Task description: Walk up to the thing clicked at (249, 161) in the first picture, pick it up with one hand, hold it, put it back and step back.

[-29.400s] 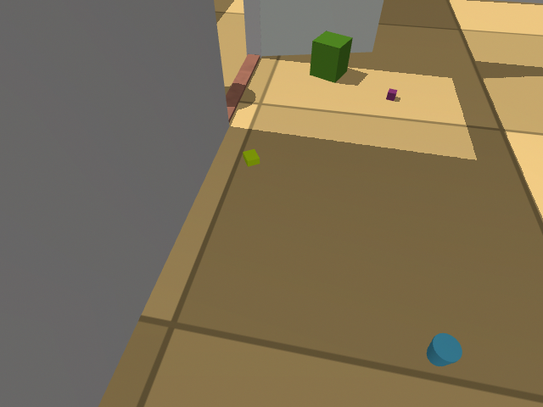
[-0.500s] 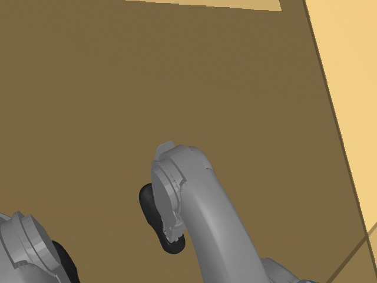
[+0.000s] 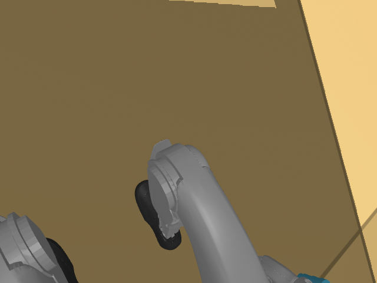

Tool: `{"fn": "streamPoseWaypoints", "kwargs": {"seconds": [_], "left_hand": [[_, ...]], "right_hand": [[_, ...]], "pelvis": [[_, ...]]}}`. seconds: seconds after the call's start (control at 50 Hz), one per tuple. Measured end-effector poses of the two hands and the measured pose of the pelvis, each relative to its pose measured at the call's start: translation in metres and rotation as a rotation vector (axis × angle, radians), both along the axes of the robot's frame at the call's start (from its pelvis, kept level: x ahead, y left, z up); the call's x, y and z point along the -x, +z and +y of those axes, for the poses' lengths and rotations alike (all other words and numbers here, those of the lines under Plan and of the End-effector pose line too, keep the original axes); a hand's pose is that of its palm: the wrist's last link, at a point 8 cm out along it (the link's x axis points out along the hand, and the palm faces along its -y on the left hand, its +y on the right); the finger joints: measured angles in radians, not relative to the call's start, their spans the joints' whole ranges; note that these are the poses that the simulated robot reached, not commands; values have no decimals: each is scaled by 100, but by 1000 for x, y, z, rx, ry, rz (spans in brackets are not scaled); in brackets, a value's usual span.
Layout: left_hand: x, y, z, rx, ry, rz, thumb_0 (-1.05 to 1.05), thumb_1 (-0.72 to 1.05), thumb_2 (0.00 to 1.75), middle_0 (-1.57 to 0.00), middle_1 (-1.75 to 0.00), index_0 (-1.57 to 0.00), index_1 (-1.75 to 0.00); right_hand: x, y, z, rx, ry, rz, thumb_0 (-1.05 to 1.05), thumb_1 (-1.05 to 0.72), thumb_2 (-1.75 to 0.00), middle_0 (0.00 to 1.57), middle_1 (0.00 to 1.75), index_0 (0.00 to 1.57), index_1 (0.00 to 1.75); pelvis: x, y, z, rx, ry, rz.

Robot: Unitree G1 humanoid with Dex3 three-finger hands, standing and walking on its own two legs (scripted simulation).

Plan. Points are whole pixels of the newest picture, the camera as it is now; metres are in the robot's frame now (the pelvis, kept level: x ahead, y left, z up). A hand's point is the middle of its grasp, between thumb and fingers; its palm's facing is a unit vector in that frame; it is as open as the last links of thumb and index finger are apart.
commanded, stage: open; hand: left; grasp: from above
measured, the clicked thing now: out of the picture +0.46 +0.34 -0.30
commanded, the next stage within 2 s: withdraw in 0.46 s
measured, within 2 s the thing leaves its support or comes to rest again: neither
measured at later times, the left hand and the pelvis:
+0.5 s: hand out of the picture +0.44 +0.34 -0.26, palm faces -0.35 -0.31 -0.89, open 14.4 cm; pelvis +0.00 +0.00 +0.01, yaw +0 degrees
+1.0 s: hand out of the picture +0.44 +0.37 -0.14, palm faces -0.39 -0.13 -0.91, open 14.2 cm; pelvis +0.01 +0.00 +0.02, yaw +3 degrees
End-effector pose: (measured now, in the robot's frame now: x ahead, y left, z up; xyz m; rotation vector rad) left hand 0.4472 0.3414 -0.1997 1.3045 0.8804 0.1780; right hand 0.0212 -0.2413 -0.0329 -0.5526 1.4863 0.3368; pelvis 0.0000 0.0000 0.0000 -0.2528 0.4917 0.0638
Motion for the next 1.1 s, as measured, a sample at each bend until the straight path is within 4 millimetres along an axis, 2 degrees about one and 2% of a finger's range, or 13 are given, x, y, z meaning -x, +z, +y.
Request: {"fn": "streamPoseWaypoints", "kwargs": {"seconds": [0.3,0.72,0.78,0.88,1.0,1.1], "left_hand": [[-6,-4,-1,-8,-5,-12,0,-58,104,-11,-96,-8,-98],[-4,1,2,0,-33,-17,0,-55,102,-9,-98,-8,-99],[-12,14,2,3,-68,-68,0,-54,101,-9,-99,-8,-99],[-24,62,6,-37,-192,-146,0,-53,101,-10,-99,-9,-99],[-2,114,23,-80,-252,-13,0,-53,101,-9,-98,-8,-98],[19,135,23,-27,-334,91,0,-53,102,-8,-100,-8,-100]], "right_hand": [[3,8,2,10,-2,17,0,-89,-90,20,30,20,30],[2,10,3,16,-7,8,0,-90,-90,20,30,20,30],[-1,9,2,12,-21,7,0,-90,-90,20,30,20,30],[-21,-1,-5,-5,-59,-38,0,-91,-91,20,30,20,30],[-56,-21,-17,-23,-113,-151,0,-91,-91,20,30,20,30],[-83,-30,-20,-27,-90,-222,0,-91,-91,20,30,20,30]], "pelvis": [[-1,4,1,7,-1,6],[1,7,1,12,0,7],[-1,9,0,8,2,20],[-8,12,-1,1,9,59],[-7,17,0,-30,30,74],[4,22,-3,-62,55,44]]}}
